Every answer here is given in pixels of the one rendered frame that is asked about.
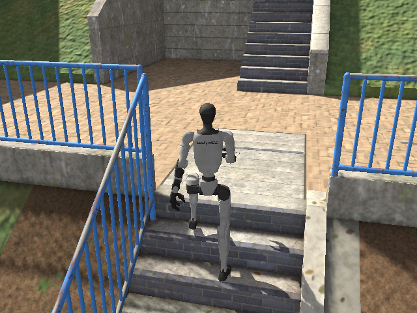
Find left robot hand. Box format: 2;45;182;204
169;192;185;211

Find left robot forearm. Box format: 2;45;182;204
171;159;184;193

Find robot head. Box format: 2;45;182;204
197;103;219;135

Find robot left upper arm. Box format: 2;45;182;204
178;131;195;169

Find robot right upper arm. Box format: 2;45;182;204
222;131;235;164

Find robot right foot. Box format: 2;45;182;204
218;265;231;281

